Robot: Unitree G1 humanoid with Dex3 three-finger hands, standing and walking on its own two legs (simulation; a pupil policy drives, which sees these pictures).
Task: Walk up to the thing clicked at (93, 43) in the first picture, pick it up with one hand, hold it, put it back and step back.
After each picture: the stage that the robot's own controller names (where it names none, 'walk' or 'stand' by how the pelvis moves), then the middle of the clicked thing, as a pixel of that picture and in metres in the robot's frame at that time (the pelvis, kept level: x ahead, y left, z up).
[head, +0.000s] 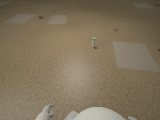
stand; (93, 42) +1.62 -0.04 -0.66
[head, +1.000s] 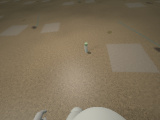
walk; (86, 47) +1.46 +0.24 -0.63
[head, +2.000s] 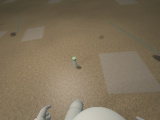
walk; (74, 62) +0.94 +0.36 -0.65
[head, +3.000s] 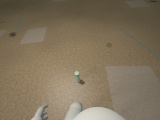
walk; (77, 77) +0.62 +0.24 -0.64
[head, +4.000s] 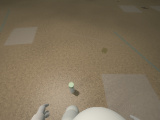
stand; (71, 88) +0.44 +0.22 -0.63
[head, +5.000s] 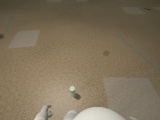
stand; (72, 91) +0.41 +0.21 -0.65
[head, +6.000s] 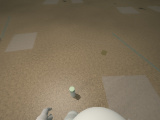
stand; (72, 92) +0.42 +0.22 -0.66
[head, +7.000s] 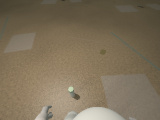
stand; (71, 92) +0.41 +0.24 -0.66
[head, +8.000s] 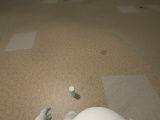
stand; (72, 91) +0.41 +0.22 -0.66
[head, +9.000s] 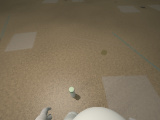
stand; (72, 92) +0.40 +0.22 -0.66
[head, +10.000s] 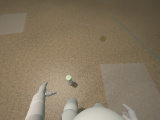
go down; (69, 80) +0.44 +0.22 -0.60
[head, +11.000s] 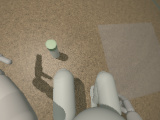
go down; (53, 50) +0.47 +0.29 -0.24
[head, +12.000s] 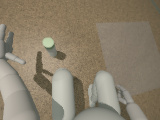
close in; (51, 48) +0.47 +0.30 -0.23
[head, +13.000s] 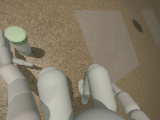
close; (21, 44) +0.44 +0.34 -0.16
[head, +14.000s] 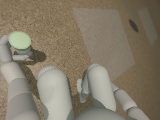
lift; (22, 47) +0.41 +0.33 -0.16
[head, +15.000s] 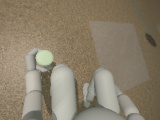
lift; (45, 61) +0.33 +0.28 -0.12
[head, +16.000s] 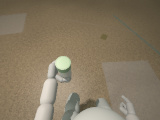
lift; (65, 72) +0.31 +0.17 +0.05
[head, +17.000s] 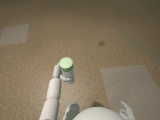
hold; (68, 72) +0.32 +0.15 +0.03
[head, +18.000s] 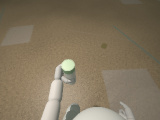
hold; (70, 74) +0.31 +0.15 +0.03
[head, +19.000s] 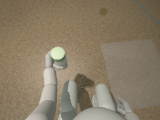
crouch; (61, 60) +0.39 +0.20 -0.04
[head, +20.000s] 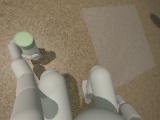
lower; (31, 49) +0.43 +0.30 -0.14
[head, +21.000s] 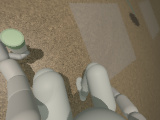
lower; (18, 47) +0.42 +0.32 -0.16
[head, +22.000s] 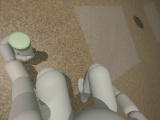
lower; (24, 49) +0.41 +0.32 -0.16
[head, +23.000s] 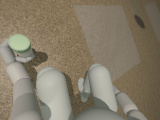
lower; (24, 50) +0.40 +0.32 -0.16
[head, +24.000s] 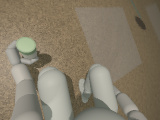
loosen; (29, 53) +0.39 +0.30 -0.16
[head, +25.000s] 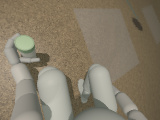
open; (28, 51) +0.40 +0.31 -0.16
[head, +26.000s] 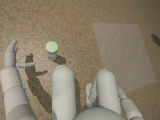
stand; (51, 52) +0.41 +0.28 -0.20
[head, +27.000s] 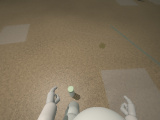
stand; (71, 91) +0.37 +0.19 -0.57
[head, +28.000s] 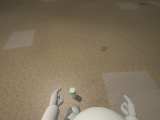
stand; (73, 93) +0.38 +0.20 -0.60
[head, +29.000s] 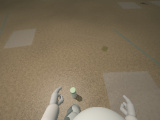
stand; (73, 93) +0.38 +0.19 -0.60
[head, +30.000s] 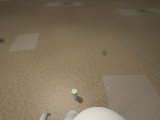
stand; (74, 94) +0.40 +0.19 -0.65
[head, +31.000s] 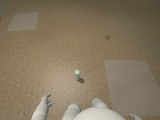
walk; (77, 75) +0.54 +0.14 -0.64
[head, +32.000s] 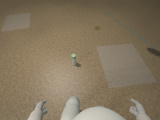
walk; (74, 59) +0.81 +0.27 -0.62
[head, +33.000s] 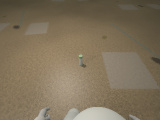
stand; (80, 60) +1.02 +0.21 -0.64
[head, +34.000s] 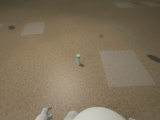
stand; (78, 59) +1.02 +0.22 -0.66
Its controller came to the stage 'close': yes
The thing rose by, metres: 0.68
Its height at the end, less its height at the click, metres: +0.00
